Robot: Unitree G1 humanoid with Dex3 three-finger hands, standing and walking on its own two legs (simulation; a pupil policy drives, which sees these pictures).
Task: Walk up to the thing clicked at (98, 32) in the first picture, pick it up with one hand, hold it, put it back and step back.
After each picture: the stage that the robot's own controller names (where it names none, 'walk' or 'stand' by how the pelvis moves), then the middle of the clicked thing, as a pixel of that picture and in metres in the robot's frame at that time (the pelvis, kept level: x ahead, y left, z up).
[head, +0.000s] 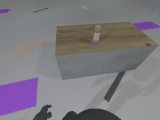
stand; (96, 36) +0.94 +0.00 -0.05
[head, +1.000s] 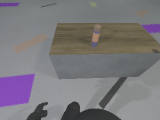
rise first; (95, 36) +0.84 +0.04 -0.03
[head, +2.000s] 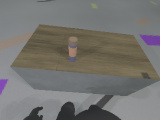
rise first; (72, 50) +0.55 +0.20 -0.02
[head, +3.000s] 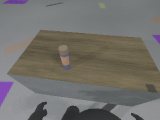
stand; (65, 58) +0.46 +0.25 -0.02
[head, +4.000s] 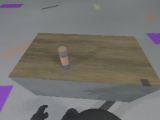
stand; (64, 59) +0.48 +0.26 -0.05
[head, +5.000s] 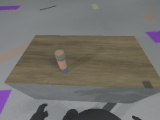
stand; (62, 62) +0.44 +0.26 -0.04
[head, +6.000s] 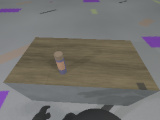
stand; (61, 64) +0.45 +0.28 -0.06
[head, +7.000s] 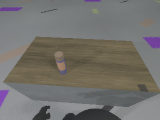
stand; (61, 64) +0.44 +0.28 -0.06
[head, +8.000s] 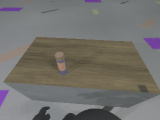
stand; (61, 64) +0.44 +0.27 -0.06
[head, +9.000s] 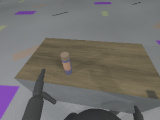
rise first; (67, 64) +0.45 +0.26 -0.05
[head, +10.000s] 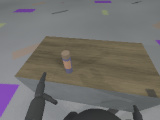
go down; (67, 63) +0.46 +0.26 -0.05
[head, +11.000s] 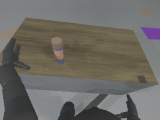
go down; (59, 52) +0.48 +0.24 -0.01
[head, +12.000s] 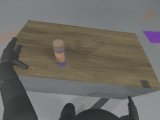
go down; (60, 55) +0.46 +0.24 +0.00
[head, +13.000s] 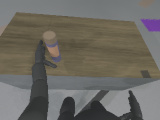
close in; (53, 49) +0.47 +0.25 +0.03
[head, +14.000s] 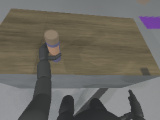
lift; (54, 49) +0.46 +0.23 +0.04
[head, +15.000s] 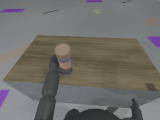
lift; (65, 62) +0.33 +0.17 +0.15
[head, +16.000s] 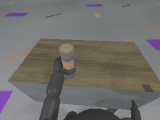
hold; (68, 63) +0.33 +0.16 +0.15
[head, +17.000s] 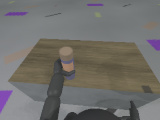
hold; (68, 65) +0.33 +0.16 +0.12
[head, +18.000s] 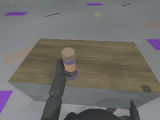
crouch; (70, 66) +0.33 +0.15 +0.12
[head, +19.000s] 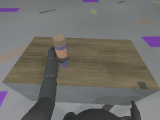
crouch; (62, 53) +0.41 +0.21 +0.14
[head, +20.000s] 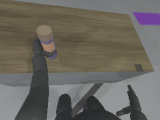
lower; (49, 45) +0.47 +0.24 +0.03
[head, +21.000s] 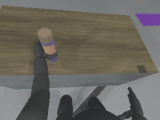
lower; (49, 48) +0.46 +0.24 +0.05
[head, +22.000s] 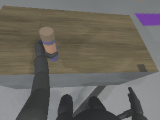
lower; (50, 47) +0.47 +0.23 +0.05
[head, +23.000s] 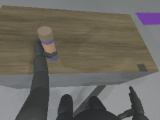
lower; (49, 46) +0.47 +0.24 +0.05
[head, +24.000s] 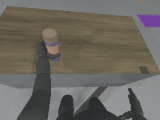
draw back; (53, 48) +0.46 +0.23 +0.05
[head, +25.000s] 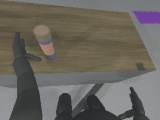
rise; (47, 46) +0.46 +0.24 +0.05
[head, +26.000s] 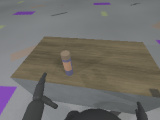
sink last; (67, 64) +0.43 +0.24 -0.01
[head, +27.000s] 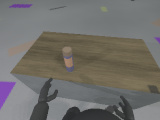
stand; (68, 60) +0.45 +0.23 -0.01
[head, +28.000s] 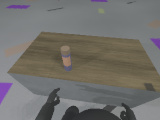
stand; (67, 59) +0.47 +0.23 -0.01
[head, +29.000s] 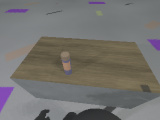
walk; (67, 64) +0.46 +0.24 -0.05
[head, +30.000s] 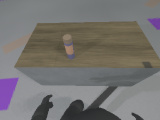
walk; (69, 48) +0.55 +0.23 -0.03
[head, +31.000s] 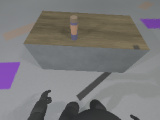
walk; (74, 29) +0.81 +0.23 -0.03
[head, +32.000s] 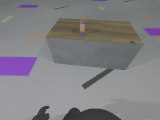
stand; (82, 27) +1.11 +0.24 -0.03
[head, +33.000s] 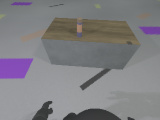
stand; (79, 28) +1.08 +0.23 -0.05
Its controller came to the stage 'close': yes
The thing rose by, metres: 0.19
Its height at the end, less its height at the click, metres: +0.00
